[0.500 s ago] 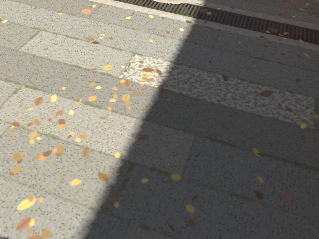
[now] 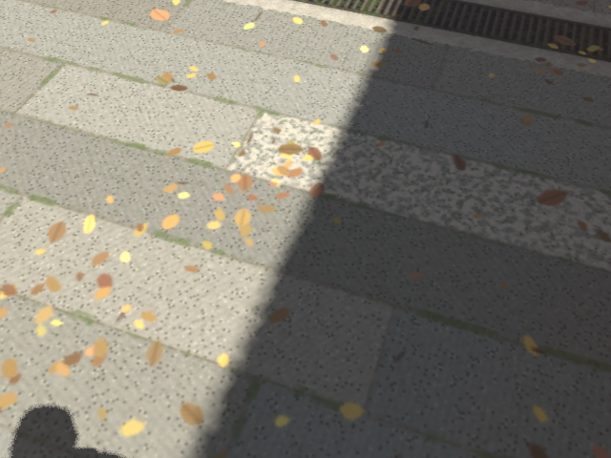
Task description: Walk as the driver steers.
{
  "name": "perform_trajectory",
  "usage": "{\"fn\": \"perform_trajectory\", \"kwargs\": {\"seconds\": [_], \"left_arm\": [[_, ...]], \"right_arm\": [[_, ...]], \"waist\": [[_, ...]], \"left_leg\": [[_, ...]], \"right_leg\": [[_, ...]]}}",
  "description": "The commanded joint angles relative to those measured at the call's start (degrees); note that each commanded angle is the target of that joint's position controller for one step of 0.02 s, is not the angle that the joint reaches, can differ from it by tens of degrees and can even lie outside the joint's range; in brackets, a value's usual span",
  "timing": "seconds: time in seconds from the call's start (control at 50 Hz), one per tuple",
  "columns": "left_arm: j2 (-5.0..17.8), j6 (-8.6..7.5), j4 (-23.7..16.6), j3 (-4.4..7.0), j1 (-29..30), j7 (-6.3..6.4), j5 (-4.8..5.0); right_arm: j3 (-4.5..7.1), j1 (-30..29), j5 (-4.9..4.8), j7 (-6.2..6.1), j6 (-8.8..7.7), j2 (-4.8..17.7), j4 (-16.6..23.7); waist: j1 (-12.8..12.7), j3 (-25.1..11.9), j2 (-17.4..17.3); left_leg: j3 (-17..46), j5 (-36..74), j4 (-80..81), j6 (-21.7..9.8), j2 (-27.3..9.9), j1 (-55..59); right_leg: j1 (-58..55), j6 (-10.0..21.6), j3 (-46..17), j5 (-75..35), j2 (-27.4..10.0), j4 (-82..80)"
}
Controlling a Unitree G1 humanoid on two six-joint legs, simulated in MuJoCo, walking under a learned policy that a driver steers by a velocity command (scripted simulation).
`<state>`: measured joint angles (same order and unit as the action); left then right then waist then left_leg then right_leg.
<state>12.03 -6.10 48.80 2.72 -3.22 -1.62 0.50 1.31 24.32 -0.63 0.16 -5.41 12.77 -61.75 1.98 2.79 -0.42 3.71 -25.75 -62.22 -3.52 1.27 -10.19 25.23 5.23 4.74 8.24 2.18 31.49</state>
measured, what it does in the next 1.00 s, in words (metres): walks ahead: left foot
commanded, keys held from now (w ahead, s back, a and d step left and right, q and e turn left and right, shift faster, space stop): w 1.00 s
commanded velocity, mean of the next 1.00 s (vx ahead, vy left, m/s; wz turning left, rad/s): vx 0.50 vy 0.00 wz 0.00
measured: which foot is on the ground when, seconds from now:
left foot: up 0.00-0.48, down 0.50-1.00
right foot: down 0.00-0.50, up 0.52-1.00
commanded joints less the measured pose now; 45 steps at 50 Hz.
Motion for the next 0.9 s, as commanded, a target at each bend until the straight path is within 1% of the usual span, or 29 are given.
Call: {"fn": "perform_trajectory", "kwargs": {"seconds": [0.02,0.04,0.06,0.08,0.1,0.12,0.16,0.2,0.28,0.34,0.38,0.42,0.44,0.46,0.48,0.5,0.52,0.54,0.56,0.58,0.6,0.62,0.64,0.66,0.68,0.72,0.76,0.82,0.9], "left_arm": [[4.4,-0.81,0.8,0.71,-8.0,-0.50,-0.56],[2.8,-1.20,1.1,0.16,-6.7,-0.91,-0.74],[2.2,-1.24,2.1,-0.17,-7.2,-1.08,-0.98],[2.4,-1.28,3.2,-0.21,-8.6,-1.06,-0.84],[3.2,-1.33,4.1,-0.17,-9.9,-0.82,-0.70],[4.4,-1.34,4.9,-0.03,-11.0,-0.45,-0.76],[6.4,-1.10,5.8,0.27,-13.3,0.47,-0.88],[7.1,-0.60,6.3,0.31,-15.6,1.24,-0.79],[8.2,-0.08,7.4,0.37,-19.8,1.87,-0.03],[8.6,0.54,8.9,0.57,-23.0,1.94,0.28],[8.9,1.15,9.6,0.84,-24.1,2.18,0.30],[9.6,1.65,9.8,1.26,-23.4,2.45,0.36],[10.2,1.85,9.5,1.46,-22.2,2.51,0.34],[10.7,2.10,9.1,1.59,-20.8,2.51,0.24],[9.8,2.35,8.6,1.18,-19.6,2.43,-0.09],[8.0,2.22,7.1,0.27,-19.7,2.35,-1.00],[-0.5,0.82,7.1,-2.08,-27.2,1.57,-0.54],[5.2,-0.69,8.0,-0.87,-24.6,1.26,0.94],[8.5,-1.46,6.1,0.04,-18.8,1.16,2.10],[8.9,-1.57,5.3,0.23,-15.4,1.61,2.01],[8.4,-1.17,5.1,0.71,-13.8,2.07,1.12],[7.4,-0.33,5.4,0.94,-15.1,2.23,0.69],[5.9,0.45,5.7,0.88,-16.4,2.29,0.61],[4.9,1.02,5.9,0.87,-17.0,2.38,0.55],[4.9,1.42,5.5,1.03,-16.1,2.49,0.45],[5.6,1.79,3.9,1.40,-11.6,2.69,0.06],[5.6,1.76,2.6,1.64,-7.2,2.62,-0.19],[4.9,1.40,1.1,1.56,-1.9,2.17,-0.09],[4.3,1.07,-0.8,1.03,5.1,1.43,0.33]], "right_arm": [[1.31,-3.6,-1.77,-0.04,-3.09,6.0,6.1],[2.06,-4.0,-0.94,-0.66,-2.32,6.0,6.3],[2.18,-2.5,-0.66,-0.77,-1.44,4.8,6.4],[2.19,-1.9,-0.56,-0.91,-0.74,3.6,6.6],[2.23,-2.3,-0.51,-1.02,-0.20,3.0,7.1],[2.33,-4.2,-0.38,-1.11,0.19,3.2,8.1],[2.53,-9.5,0.28,-1.25,0.47,3.9,10.5],[2.53,-14.5,0.50,-1.11,0.40,3.9,12.4],[1.90,-23.3,0.13,-0.37,0.05,2.7,15.0],[1.58,-28.3,-0.37,0.53,-0.16,2.8,16.8],[1.46,-30.8,-0.58,1.40,-0.59,3.0,18.2],[1.65,-30.3,-0.68,2.17,-1.07,3.8,18.8],[2.09,-27.8,-0.65,2.32,-1.24,4.8,18.4],[2.96,-22.8,-0.56,2.24,-1.36,6.4,17.0],[4.48,-12.7,-0.53,1.92,-1.35,9.1,13.8],[5.78,-1.4,0.23,1.33,-1.24,13.8,11.5],[6.31,2.1,0.88,1.67,-1.05,17.2,10.3],[4.85,1.3,0.52,1.69,-1.06,11.4,10.6],[4.04,-4.6,0.22,1.50,-1.20,8.9,11.6],[3.40,-10.0,0.34,1.52,-1.23,7.4,12.8],[2.98,-12.8,0.73,1.79,-1.34,5.9,13.1],[2.50,-13.5,1.19,1.99,-1.48,4.5,12.8],[2.44,-12.8,1.24,2.16,-1.52,4.2,12.1],[2.56,-11.6,1.11,2.08,-1.63,4.7,11.4],[2.76,-10.6,1.06,1.82,-1.69,5.6,10.8],[3.19,-8.6,1.16,1.03,-1.59,7.5,10.0],[3.17,-6.5,1.03,0.30,-1.16,7.8,9.3],[3.08,-4.1,0.69,-0.32,-0.77,8.1,8.5],[3.16,-0.2,0.23,-0.56,-0.39,8.4,6.5]], "waist": [[-3.4,-7.3,-0.9],[-1.7,-5.7,-1.1],[-0.3,-5.0,0.9],[0.1,-4.2,2.3],[0.4,-3.0,3.0],[0.6,-1.8,3.3],[-0.4,-0.3,2.9],[-1.7,0.2,2.5],[-4.7,1.0,2.8],[-6.5,2.4,3.1],[-6.7,3.1,3.4],[-5.3,2.3,4.2],[-3.7,0.6,5.0],[-0.7,-2.6,5.7],[3.9,-8.3,4.9],[7.2,-17.1,-1.2],[3.1,-24.9,-16.7],[4.6,-24.1,-11.8],[3.5,-14.8,-8.9],[1.5,-10.3,-3.4],[-0.3,-7.0,-1.5],[-2.3,-6.2,-2.4],[-3.0,-5.8,-3.2],[-3.5,-5.2,-3.2],[-3.7,-4.2,-3.2],[-3.0,-2.3,-2.6],[-2.0,-1.3,-2.4],[-0.5,-0.4,-3.0],[1.7,1.4,-2.9]], "left_leg": [[2.3,6.9,-16.5,-1.1,-6.3,-27.4],[2.0,9.5,-12.7,-0.9,-8.0,-24.7],[2.0,11.0,-10.7,-0.7,-9.1,-22.0],[1.4,11.5,-9.1,-0.5,-9.4,-21.2],[0.7,11.9,-7.6,-0.1,-9.7,-21.9],[0.3,13.2,-5.7,0.5,-10.2,-23.7],[-0.3,18.0,-0.2,2.0,-10.8,-28.4],[-0.8,23.7,7.3,2.7,-10.7,-31.2],[-3.0,31.9,21.9,2.6,-8.1,-29.4],[-3.4,30.5,27.3,2.3,-7.0,-30.8],[-3.3,27.4,29.7,1.4,-6.6,-31.9],[-3.8,23.3,31.8,-0.1,-5.7,-29.1],[-4.7,21.6,32.6,-1.0,-4.4,-24.3],[-6.3,21.1,33.3,-2.2,-2.4,-16.3],[-6.8,22.6,33.9,-4.0,-1.1,-3.1],[5.0,24.7,32.5,-7.8,-11.4,15.7],[32.9,16.2,39.6,-17.5,-24.4,34.4],[37.9,10.7,44.1,-16.2,-23.4,33.2],[28.6,13.3,45.1,-13.2,-21.6,24.7],[21.0,19.1,46.7,-11.6,-19.5,15.3],[15.9,23.8,48.6,-10.6,-17.3,7.9],[12.3,25.3,50.4,-9.8,-15.4,3.8],[10.5,25.9,51.8,-9.8,-14.5,1.7],[8.8,27.3,52.8,-10.2,-14.0,0.4],[7.5,28.2,53.8,-10.5,-13.8,-0.3],[6.3,28.4,55.3,-10.7,-14.0,0.4],[5.2,27.8,56.0,-10.0,-13.8,2.2],[2.6,27.0,56.5,-8.4,-12.4,3.6],[1.2,26.0,56.0,-7.8,-12.9,8.1]], "right_leg": [[-25.5,10.7,-26.1,-5.7,-19.3,-18.9],[-20.4,9.3,-20.9,-9.0,-16.4,-20.1],[-17.2,8.5,-17.7,-10.1,-14.9,-21.4],[-15.4,8.5,-15.9,-11.8,-13.9,-22.4],[-13.8,8.7,-14.2,-13.9,-13.4,-23.1],[-12.9,8.8,-12.9,-15.4,-13.3,-23.7],[-13.4,9.0,-11.8,-17.0,-13.4,-24.6],[-15.3,8.3,-11.0,-17.4,-13.0,-24.7],[-19.0,6.1,-8.7,-14.3,-11.8,-25.1],[-25.1,6.2,-9.1,-12.3,-13.8,-23.6],[-29.3,6.0,-9.6,-13.5,-15.8,-21.5],[-31.6,5.2,-9.7,-17.7,-17.1,-18.6],[-31.6,4.5,-9.3,-23.9,-17.0,-16.0],[-30.8,3.7,-8.2,-33.1,-16.0,-10.6],[-27.1,2.2,-6.0,-37.4,-12.9,0.4],[-14.2,0.2,-3.3,-22.1,-9.0,18.8],[8.5,-3.4,-4.5,18.9,1.8,38.4],[14.9,-2.3,-12.4,24.0,-0.4,45.7],[18.3,-1.5,-11.3,19.3,-3.4,46.6],[15.8,-1.5,-9.7,13.6,-6.6,44.1],[13.1,-1.8,-9.1,10.5,-8.3,40.5],[9.4,-1.7,-9.5,8.5,-9.9,37.9],[7.5,-1.9,-9.2,7.6,-10.2,36.0],[7.1,-2.2,-8.7,7.1,-10.4,34.5],[8.1,-2.6,-8.4,5.8,-10.6,32.7],[12.7,-3.5,-8.3,0.9,-11.1,27.5],[16.2,-4.2,-8.2,-4.7,-11.1,21.7],[16.0,-4.4,-7.3,-12.0,-9.9,12.7],[15.7,-4.3,-5.8,-14.1,-8.3,4.4]]}}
